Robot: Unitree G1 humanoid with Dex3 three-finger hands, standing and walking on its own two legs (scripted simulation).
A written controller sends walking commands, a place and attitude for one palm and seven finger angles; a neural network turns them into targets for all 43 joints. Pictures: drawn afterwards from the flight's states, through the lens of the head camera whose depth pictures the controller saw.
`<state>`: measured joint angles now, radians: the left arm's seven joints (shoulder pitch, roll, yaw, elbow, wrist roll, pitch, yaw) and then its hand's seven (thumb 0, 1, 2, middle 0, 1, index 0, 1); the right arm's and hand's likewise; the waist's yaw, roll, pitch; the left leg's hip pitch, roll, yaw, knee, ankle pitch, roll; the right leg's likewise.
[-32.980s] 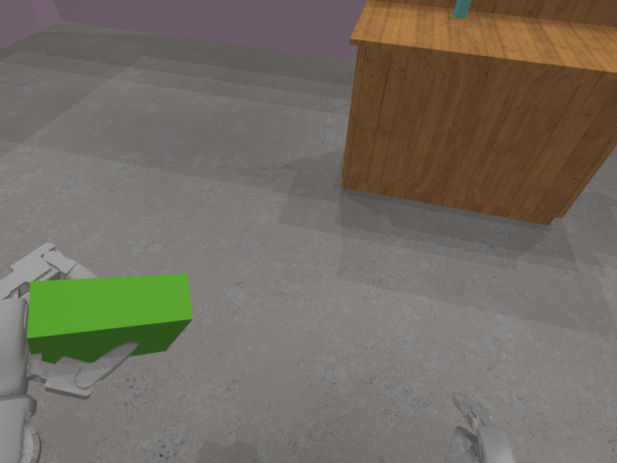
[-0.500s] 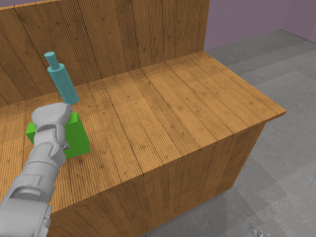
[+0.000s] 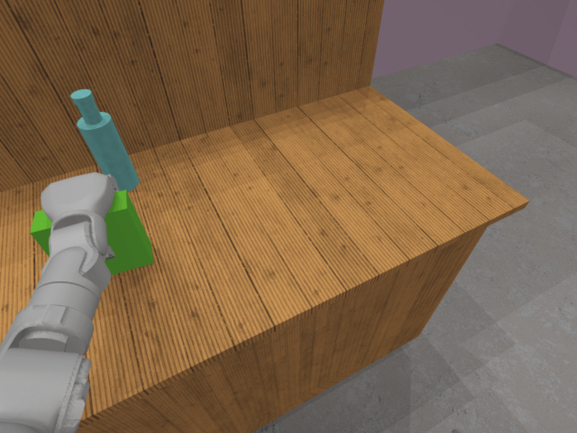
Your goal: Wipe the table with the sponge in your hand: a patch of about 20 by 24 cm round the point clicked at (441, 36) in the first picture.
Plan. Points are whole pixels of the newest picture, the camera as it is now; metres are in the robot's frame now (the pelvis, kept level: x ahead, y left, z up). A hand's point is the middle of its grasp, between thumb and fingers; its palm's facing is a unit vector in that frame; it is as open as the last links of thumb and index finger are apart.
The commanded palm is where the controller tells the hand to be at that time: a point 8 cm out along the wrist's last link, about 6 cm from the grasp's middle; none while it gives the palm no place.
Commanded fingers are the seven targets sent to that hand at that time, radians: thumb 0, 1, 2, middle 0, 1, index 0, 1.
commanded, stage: slide back across to the first lane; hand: left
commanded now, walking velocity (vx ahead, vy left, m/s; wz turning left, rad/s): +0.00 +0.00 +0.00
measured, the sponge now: (104, 248) +0.38 +0.31 +0.04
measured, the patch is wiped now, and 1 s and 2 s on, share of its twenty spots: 1.00 1.00 1.00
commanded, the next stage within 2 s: wipe back along the first lane in 0.42 s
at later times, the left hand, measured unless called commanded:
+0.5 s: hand (51, 240) +0.36 +0.36 +0.08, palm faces -0.08 -0.03 -1.00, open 9.4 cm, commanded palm +0.34 +0.36 +0.14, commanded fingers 0.00 0.10 1.30 -1.20 -1.60 -1.20 -1.60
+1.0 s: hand (42, 270) +0.31 +0.35 +0.08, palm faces -0.04 -0.02 -1.00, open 9.3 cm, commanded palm +0.28 +0.34 +0.12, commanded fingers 0.00 0.10 1.30 -1.20 -1.60 -1.20 -1.60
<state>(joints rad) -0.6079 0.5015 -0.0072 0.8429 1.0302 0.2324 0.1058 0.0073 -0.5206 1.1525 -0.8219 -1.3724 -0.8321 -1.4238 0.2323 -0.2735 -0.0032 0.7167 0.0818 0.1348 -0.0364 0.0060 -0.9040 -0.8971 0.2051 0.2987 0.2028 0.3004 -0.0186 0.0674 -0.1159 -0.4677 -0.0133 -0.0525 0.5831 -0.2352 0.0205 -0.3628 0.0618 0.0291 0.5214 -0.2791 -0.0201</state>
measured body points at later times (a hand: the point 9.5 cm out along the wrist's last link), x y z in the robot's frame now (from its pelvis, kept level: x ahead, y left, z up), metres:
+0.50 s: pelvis +0.02 +0.02 +0.01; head +0.04 +0.01 +0.45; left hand +0.36 +0.36 +0.14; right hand +0.20 -0.22 -0.10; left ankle +0.03 +0.11 -0.73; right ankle -0.01 -0.11 -0.73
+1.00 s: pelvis +0.02 +0.01 +0.01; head +0.02 -0.01 +0.46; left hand +0.31 +0.35 +0.13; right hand +0.20 -0.23 -0.10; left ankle +0.03 +0.11 -0.73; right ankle -0.01 -0.11 -0.73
